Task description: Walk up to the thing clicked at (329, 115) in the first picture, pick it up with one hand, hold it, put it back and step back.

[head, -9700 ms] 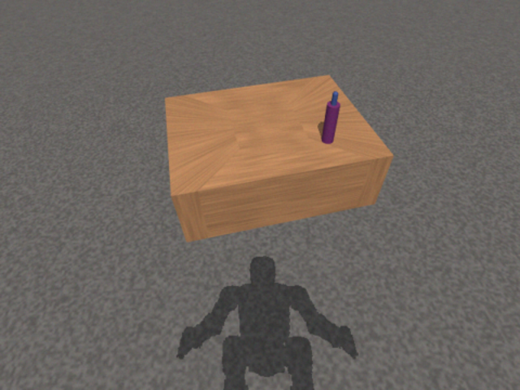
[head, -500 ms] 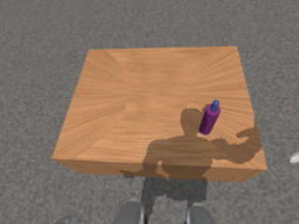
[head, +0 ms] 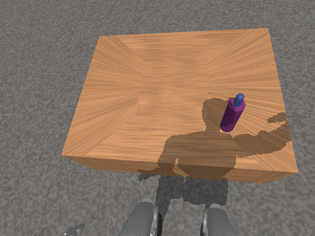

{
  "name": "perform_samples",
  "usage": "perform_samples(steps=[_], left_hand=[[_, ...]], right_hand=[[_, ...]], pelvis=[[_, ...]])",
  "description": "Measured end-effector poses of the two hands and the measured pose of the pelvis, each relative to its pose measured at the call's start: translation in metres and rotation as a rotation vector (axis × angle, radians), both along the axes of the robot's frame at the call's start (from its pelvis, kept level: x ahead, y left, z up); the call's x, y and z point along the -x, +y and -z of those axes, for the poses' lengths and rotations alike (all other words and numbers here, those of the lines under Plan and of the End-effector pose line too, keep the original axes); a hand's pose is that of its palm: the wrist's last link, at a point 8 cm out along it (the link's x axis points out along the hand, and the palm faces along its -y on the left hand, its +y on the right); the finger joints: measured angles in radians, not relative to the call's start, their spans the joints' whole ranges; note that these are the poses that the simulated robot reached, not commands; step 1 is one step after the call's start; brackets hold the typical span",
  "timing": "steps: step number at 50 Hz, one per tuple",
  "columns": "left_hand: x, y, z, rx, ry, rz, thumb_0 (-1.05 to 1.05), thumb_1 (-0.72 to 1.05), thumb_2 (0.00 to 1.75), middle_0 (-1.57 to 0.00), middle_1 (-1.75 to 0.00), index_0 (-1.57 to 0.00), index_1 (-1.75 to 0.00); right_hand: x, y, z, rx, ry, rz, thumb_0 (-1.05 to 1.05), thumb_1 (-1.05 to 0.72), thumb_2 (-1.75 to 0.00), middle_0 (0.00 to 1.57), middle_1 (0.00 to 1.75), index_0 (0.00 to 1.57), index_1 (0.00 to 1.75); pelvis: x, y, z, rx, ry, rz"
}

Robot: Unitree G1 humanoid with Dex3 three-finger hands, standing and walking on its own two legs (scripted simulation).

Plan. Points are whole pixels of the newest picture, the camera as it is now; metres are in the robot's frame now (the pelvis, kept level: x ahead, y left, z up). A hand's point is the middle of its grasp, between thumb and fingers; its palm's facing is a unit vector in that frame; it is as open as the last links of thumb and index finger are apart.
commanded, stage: go down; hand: right
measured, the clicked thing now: (232, 113) +0.53 -0.18 -0.22
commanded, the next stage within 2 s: approach in 0.22 s
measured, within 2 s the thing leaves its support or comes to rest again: neither
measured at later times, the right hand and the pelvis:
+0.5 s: hand out of the picture +0.45 -0.36 +0.02, palm faces +0.13 +0.99 -0.04, open 17.7 cm; pelvis +0.00 -0.01 -0.02, yaw +1 degrees
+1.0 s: hand (265, 120) +0.50 -0.29 -0.22, palm faces +0.06 +1.00 -0.01, open 17.4 cm; pelvis -0.06 +0.00 -0.25, yaw +5 degrees
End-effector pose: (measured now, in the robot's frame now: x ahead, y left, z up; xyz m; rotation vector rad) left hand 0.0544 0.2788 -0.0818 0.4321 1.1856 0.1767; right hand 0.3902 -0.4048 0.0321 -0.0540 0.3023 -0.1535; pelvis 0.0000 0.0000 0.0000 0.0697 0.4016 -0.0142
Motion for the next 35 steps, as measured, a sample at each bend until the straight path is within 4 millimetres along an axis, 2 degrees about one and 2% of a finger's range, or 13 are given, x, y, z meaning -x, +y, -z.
perform_samples(steps=[19, 24, 27, 30, 35], left_hand=[[0.013, -0.011, 0.004, 0.002, 0.051, -0.013, 0.01, 0.92, 0.89, -0.2, -0.3, -0.21, -0.3], [0.015, -0.012, 0.012, 0.001, 0.058, 0.004, 0.01, 0.92, 0.88, -0.2, -0.3, -0.2, -0.3], [0.015, -0.01, 0.025, -0.003, 0.06, 0.026, 0.01, 0.92, 0.88, -0.2, -0.3, -0.2, -0.3], [0.013, -0.008, 0.047, -0.009, 0.056, 0.049, 0.01, 0.91, 0.89, -0.2, -0.3, -0.2, -0.3], [0.009, -0.005, 0.097, -0.014, 0.045, 0.076, 0.01, 0.91, 0.89, -0.2, -0.3, -0.2, -0.29]], right_hand=[[-0.021, -0.009, -0.002, -0.006, -0.061, -0.013, -0.02, 0.58, -0.03, 0.07, 0.05, 0.06, 0.05], [-0.028, -0.008, 0.005, -0.017, -0.105, -0.019, -0.02, 0.59, -0.03, 0.06, 0.05, 0.06, 0.05], [-0.034, -0.004, 0.019, -0.021, -0.163, -0.031, -0.02, 0.6, -0.03, 0.06, 0.05, 0.06, 0.05], [-0.043, 0.004, 0.04, -0.025, -0.237, -0.051, -0.02, 0.6, -0.03, 0.07, 0.05, 0.06, 0.05], [-0.056, 0.023, 0.097, -0.049, -0.309, -0.082, -0.02, 0.59, -0.02, 0.07, 0.05, 0.06, 0.05]], pelvis=[[0.002, -0.008, 0.006, -0.016, 0.028, -0.005], [0.004, -0.009, 0.015, -0.02, 0.053, -0.007], [0.007, -0.008, 0.031, -0.023, 0.087, -0.012], [0.011, -0.007, 0.055, -0.026, 0.128, -0.019], [0.021, -0.004, 0.106, -0.034, 0.182, -0.027]])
